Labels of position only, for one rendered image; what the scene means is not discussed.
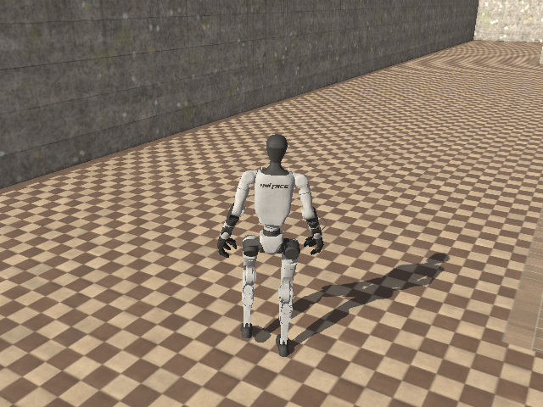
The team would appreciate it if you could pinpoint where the robot right hand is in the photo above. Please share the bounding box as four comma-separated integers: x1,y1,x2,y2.
304,237,324,255

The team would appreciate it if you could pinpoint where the robot left hand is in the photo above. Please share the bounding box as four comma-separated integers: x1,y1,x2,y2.
217,236,237,258

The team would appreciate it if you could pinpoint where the robot right thigh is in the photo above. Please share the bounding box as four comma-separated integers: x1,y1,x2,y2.
278,238,300,303

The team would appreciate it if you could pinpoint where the robot right forearm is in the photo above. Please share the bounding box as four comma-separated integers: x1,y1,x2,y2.
306,207,322,239

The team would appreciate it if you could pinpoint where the robot left forearm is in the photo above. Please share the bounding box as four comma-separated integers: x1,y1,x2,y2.
220,203,239,240

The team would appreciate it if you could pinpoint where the robot torso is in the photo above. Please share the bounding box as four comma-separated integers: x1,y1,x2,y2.
255,166,294,254

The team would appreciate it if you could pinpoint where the left robot upper arm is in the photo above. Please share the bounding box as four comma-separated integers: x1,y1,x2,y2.
231,170,257,217

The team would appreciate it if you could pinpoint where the right robot upper arm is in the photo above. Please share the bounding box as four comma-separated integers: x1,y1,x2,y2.
293,172,315,220

